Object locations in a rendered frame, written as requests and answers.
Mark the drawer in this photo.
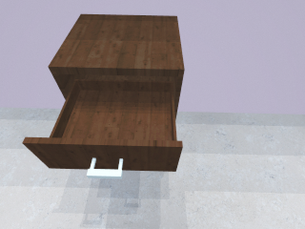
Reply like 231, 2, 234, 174
22, 79, 183, 172

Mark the cabinet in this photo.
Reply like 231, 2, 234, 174
48, 13, 185, 120

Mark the handle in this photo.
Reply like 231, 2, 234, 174
87, 157, 123, 179

